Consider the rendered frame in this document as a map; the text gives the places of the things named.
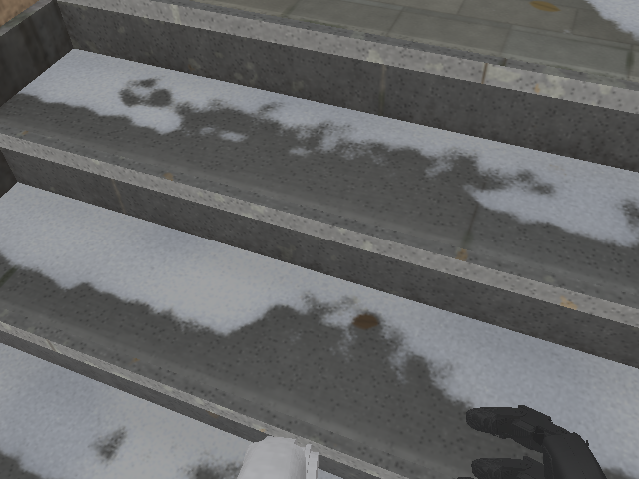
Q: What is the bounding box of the left robot thigh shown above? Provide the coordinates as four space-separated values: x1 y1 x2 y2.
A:
237 436 319 479

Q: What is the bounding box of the robot right hand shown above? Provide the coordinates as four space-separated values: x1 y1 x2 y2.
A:
457 405 607 479

